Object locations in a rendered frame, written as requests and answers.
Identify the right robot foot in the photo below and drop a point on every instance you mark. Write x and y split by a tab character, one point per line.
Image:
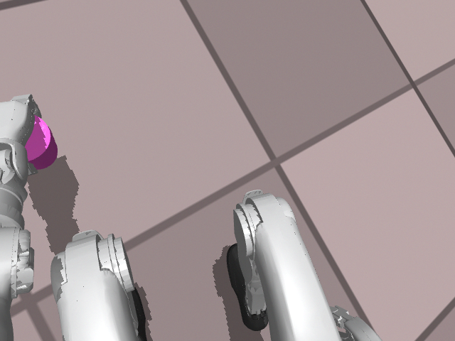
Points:
254	322

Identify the cup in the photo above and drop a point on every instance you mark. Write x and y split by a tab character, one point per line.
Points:
41	147

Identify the right robot hand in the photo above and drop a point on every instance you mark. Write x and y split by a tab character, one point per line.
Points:
356	328

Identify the left robot arm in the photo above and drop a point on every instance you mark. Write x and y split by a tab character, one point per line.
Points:
16	255

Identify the left robot hand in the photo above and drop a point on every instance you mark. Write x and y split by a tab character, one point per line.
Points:
17	121

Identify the left robot foot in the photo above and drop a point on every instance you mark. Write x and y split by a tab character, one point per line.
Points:
140	315

